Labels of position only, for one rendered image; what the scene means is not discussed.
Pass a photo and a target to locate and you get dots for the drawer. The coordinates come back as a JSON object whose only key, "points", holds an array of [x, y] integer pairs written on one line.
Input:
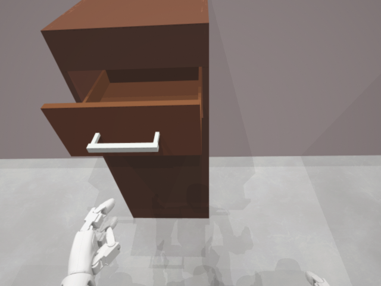
{"points": [[129, 106]]}

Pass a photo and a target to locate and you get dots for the handle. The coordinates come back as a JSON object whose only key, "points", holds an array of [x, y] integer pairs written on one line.
{"points": [[93, 147]]}

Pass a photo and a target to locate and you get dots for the robot left forearm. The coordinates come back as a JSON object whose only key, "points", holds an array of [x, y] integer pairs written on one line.
{"points": [[78, 279]]}

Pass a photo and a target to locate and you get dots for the left robot hand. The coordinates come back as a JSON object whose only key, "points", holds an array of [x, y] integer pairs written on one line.
{"points": [[89, 252]]}

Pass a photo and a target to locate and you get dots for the right robot hand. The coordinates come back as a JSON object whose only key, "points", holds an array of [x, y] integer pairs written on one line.
{"points": [[314, 280]]}

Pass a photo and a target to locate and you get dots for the cabinet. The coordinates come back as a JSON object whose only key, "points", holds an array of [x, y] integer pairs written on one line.
{"points": [[97, 35]]}

